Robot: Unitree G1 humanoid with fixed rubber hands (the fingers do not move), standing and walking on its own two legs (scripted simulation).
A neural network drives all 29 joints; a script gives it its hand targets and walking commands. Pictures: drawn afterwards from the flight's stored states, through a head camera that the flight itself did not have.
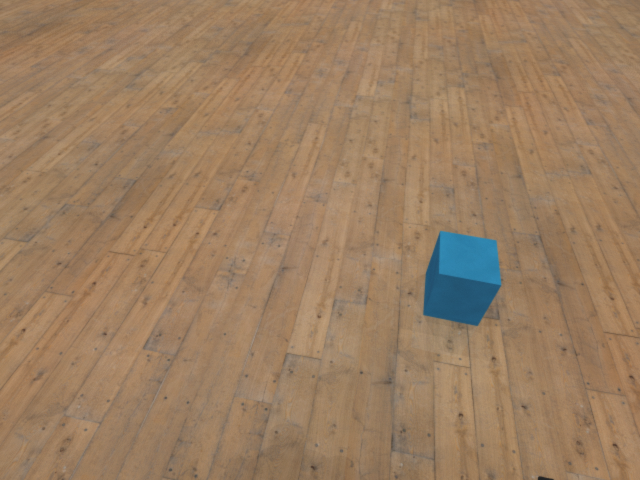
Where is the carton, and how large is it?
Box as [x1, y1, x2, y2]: [423, 231, 500, 325]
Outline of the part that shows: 440,231 426,271 423,314 477,325 500,286 496,241 491,239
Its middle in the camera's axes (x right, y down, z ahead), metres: +0.52 +0.14 +1.44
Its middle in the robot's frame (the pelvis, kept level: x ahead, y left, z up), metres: +0.94 -0.54 -0.66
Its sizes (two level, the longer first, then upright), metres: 0.210 0.200 0.250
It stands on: the floor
